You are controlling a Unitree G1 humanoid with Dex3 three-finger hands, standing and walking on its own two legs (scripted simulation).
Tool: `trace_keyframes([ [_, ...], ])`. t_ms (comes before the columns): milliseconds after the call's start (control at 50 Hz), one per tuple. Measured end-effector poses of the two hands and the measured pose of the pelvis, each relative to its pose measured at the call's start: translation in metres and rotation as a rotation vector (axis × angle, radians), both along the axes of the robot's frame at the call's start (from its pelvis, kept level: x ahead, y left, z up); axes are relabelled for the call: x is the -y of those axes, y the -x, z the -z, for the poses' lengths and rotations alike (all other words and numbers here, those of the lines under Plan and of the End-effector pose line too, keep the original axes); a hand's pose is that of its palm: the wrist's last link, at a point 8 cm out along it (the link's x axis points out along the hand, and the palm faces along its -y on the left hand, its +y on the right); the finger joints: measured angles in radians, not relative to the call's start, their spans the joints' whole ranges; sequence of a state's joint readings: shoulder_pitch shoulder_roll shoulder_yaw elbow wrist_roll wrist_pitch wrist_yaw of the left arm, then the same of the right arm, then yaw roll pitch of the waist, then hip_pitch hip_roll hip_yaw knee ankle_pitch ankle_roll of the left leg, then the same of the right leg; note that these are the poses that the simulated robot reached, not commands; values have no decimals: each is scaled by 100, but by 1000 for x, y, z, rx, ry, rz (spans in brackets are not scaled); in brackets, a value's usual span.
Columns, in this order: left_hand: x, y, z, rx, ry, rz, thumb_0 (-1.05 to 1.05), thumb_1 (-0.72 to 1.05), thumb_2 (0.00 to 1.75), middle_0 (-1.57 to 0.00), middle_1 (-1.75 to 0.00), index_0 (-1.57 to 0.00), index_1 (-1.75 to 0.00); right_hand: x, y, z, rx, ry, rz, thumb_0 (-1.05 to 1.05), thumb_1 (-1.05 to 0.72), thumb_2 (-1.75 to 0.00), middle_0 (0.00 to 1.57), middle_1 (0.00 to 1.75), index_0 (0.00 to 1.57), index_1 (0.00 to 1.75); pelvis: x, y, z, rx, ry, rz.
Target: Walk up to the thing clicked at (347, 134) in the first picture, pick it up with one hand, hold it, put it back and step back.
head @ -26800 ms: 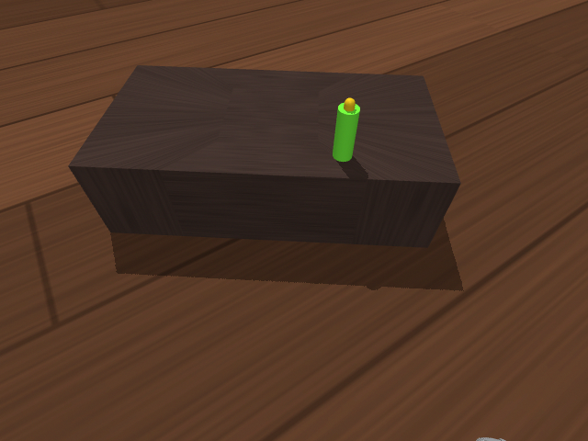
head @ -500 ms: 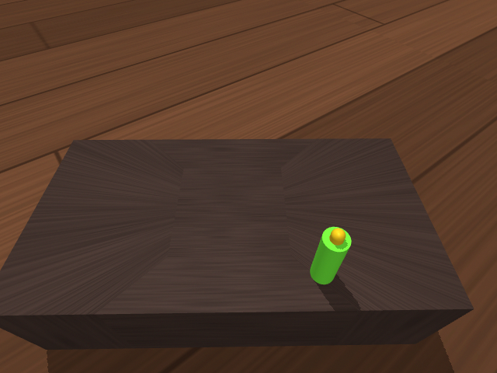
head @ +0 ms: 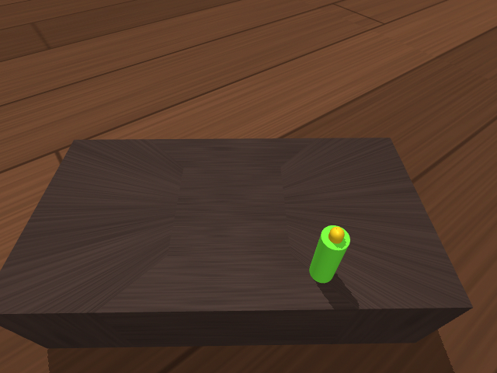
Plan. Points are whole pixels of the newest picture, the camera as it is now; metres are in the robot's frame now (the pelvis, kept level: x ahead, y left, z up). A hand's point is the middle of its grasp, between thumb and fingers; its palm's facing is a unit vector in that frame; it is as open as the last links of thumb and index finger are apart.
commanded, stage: stand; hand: right
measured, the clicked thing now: (329, 253) +0.45 -0.22 -0.27
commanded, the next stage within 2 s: step back in 0.36 s
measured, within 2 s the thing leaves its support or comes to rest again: neither
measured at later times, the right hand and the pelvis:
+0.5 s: hand out of the picture +0.06 -0.26 -0.16, palm faces -0.02 +0.93 -0.36, open 7.4 cm; pelvis -0.02 +0.00 -0.01, yaw +0 degrees
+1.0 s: hand out of the picture -0.05 -0.21 -0.15, palm faces +0.03 +0.90 -0.43, open 7.4 cm; pelvis -0.12 +0.06 -0.02, yaw -5 degrees
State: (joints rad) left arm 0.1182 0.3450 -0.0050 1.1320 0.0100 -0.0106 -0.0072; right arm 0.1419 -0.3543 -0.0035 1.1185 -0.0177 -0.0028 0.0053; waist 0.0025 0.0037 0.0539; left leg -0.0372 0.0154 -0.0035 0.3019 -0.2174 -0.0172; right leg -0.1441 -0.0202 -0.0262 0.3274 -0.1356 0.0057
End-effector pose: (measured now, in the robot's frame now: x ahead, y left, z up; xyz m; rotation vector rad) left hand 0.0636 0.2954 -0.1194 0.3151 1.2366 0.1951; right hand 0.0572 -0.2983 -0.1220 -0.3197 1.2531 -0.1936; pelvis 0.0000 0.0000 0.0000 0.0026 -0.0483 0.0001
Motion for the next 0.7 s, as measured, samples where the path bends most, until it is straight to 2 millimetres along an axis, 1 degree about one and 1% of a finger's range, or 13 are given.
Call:
trace_keyframes([
  [380,1,-1,-1,5,-2,-4,0,91,89,-20,-30,-21,-30,2,-1,1,1,-7,0,1,-90,-90,20,30,21,30,2,1,1,-5,0,3],
  [440,-4,-2,1,21,-11,-20,0,91,89,-20,-30,-21,-30,5,-1,3,3,0,8,1,-90,-90,20,30,21,30,2,10,4,-9,3,3],
  [500,-12,-2,3,35,-24,-16,0,91,89,-20,-30,-21,-30,9,1,3,7,21,8,1,-90,-90,20,30,21,30,-2,23,9,-14,7,2],
  [560,-23,-3,6,52,-36,10,0,91,89,-20,-30,-21,-30,8,9,1,5,47,6,1,-90,-90,20,30,21,30,-12,37,12,-20,-2,6],
  [600,-33,-5,10,67,-42,33,0,90,89,-20,-30,-21,-30,5,18,-1,6,64,7,1,-90,-90,20,30,21,30,-20,46,16,-26,-1,4],
  [640,-43,-8,17,88,-41,50,0,90,89,-20,-30,-21,-30,0,31,-2,4,88,4,0,-91,-90,20,30,21,30,-30,55,22,-32,3,-3],
  [680,-53,-12,26,115,-31,59,0,90,89,-20,-30,-21,-30,-6,47,0,-9,118,-1,0,-90,-90,20,30,21,30,-41,64,30,-34,7,-9],
  [700,-57,-12,29,124,-26,57,0,91,89,-20,-30,-21,-30,-11,57,0,-25,126,-3,0,-91,-90,20,30,21,30,-45,69,31,-25,-3,0],
])
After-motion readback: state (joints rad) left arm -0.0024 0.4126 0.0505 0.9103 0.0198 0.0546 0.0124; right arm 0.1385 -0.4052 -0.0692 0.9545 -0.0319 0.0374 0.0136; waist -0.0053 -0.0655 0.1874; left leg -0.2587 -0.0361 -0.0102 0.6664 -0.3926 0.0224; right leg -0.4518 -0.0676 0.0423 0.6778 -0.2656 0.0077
